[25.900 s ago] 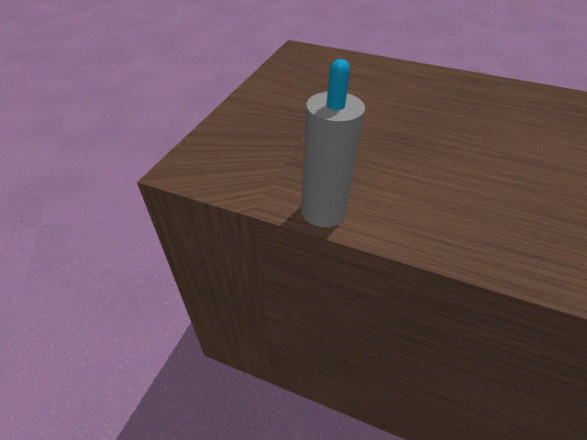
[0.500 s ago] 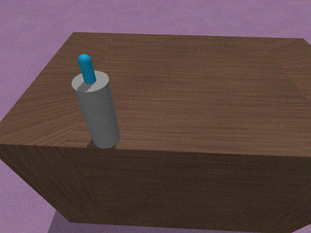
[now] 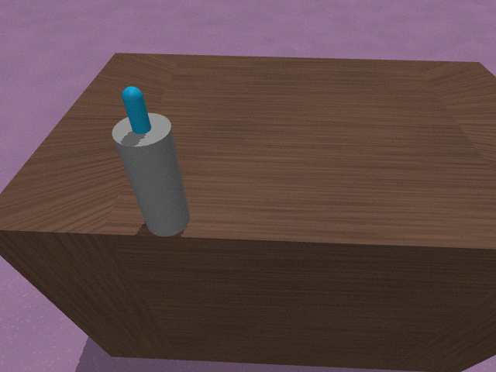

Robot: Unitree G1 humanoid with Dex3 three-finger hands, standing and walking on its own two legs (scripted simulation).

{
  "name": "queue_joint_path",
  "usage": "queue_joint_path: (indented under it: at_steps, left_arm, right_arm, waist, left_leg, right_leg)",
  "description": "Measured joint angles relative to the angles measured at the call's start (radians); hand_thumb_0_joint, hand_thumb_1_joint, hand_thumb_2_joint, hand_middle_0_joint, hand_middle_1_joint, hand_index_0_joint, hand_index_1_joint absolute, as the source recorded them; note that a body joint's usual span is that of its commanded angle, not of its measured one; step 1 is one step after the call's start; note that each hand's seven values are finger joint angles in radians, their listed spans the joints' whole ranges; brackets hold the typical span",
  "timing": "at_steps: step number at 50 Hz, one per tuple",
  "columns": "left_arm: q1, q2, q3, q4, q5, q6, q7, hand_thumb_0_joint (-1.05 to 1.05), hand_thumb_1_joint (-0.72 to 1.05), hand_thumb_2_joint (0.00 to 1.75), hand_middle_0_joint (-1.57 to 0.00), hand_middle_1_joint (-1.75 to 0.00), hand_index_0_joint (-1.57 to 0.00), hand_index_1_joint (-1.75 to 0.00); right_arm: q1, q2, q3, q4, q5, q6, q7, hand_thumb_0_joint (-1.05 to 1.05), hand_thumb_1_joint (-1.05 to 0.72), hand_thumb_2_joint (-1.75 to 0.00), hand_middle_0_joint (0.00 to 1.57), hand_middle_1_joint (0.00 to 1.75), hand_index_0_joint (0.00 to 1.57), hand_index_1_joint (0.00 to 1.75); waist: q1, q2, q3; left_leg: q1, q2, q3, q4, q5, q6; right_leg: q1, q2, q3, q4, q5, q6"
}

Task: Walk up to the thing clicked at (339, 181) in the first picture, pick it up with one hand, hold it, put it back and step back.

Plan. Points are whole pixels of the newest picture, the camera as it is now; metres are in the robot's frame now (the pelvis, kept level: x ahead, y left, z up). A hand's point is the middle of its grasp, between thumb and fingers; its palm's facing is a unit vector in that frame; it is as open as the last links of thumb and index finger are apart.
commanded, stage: stand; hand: left
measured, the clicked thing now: (153, 166) +0.41 +0.16 +0.15
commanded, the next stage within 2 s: step back in 2.00 s
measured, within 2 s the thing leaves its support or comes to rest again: neither
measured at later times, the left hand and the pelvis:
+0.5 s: hand out of the picture +0.07 +0.26 -0.16, palm faces -0.03 -0.94 -0.35, open 7.4 cm; pelvis +0.00 +0.00 +0.00, yaw +0 degrees
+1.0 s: hand out of the picture +0.07 +0.26 -0.16, palm faces -0.03 -0.94 -0.34, open 7.4 cm; pelvis +0.00 +0.00 +0.00, yaw +0 degrees
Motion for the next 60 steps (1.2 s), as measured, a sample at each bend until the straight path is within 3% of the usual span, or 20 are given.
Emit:
queue_joint_path:
  at_steps: [12,60]
  left_arm:
    - [0.005,0.001,0.001,-0.001,0.000,0.001,-0.001,0.01,0.89,0.90,-0.20,-0.30,-0.20,-0.30]
    - [0.001,0.002,0.005,-0.006,-0.001,0.002,-0.003,0.01,0.90,0.90,-0.20,-0.30,-0.20,-0.30]
  right_arm:
    - [0.003,0.000,0.000,0.002,0.001,0.000,-0.001,0.00,-0.91,-0.90,0.21,0.30,0.21,0.30]
    - [-0.005,0.003,0.001,-0.005,0.002,-0.001,-0.002,0.00,-0.91,-0.90,0.21,0.30,0.21,0.30]
  waist:
    - [0.001,-0.003,0.005]
    - [0.001,-0.005,0.009]
  left_leg:
    - [0.000,0.002,0.001,0.001,-0.002,-0.001]
    - [0.004,0.000,0.002,0.001,-0.010,0.001]
  right_leg:
    - [0.001,0.002,0.000,-0.001,-0.001,-0.001]
    - [0.006,0.000,0.001,-0.005,-0.006,0.001]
